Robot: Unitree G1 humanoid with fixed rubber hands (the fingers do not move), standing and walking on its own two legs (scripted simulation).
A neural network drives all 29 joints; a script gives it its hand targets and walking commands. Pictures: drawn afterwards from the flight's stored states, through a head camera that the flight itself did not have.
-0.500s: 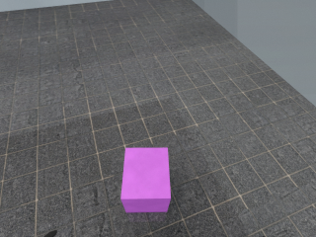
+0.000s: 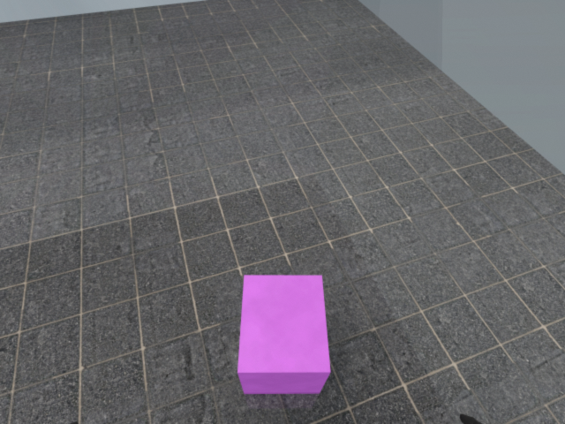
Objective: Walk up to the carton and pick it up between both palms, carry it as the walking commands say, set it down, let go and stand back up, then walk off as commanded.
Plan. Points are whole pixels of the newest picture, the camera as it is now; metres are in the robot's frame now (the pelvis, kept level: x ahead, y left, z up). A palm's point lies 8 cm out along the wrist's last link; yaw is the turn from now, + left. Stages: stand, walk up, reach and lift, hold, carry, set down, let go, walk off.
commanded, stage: walk up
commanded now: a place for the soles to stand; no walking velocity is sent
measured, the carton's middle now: (282, 335) +0.44 +0.00 -0.63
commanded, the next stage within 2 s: reach and lift in 1.44 s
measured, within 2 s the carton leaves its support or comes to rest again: neither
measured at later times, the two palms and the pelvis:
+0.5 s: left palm out of the picture +0.10 +0.31 -0.11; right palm out of the picture +0.07 -0.29 -0.10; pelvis +0.01 +0.01 +0.01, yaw -4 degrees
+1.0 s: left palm out of the picture +0.08 +0.29 -0.10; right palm out of the picture +0.02 -0.31 -0.11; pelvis -0.01 +0.00 +0.01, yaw -5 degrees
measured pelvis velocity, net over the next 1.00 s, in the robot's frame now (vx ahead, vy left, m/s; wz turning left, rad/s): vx -0.01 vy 0.00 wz -0.09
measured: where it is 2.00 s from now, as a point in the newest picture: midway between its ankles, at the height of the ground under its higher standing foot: outside the picture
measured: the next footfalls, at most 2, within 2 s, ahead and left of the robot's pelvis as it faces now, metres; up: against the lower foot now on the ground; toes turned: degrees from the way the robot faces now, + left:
none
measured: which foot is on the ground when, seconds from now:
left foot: down 0.00-1.00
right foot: down 0.00-1.00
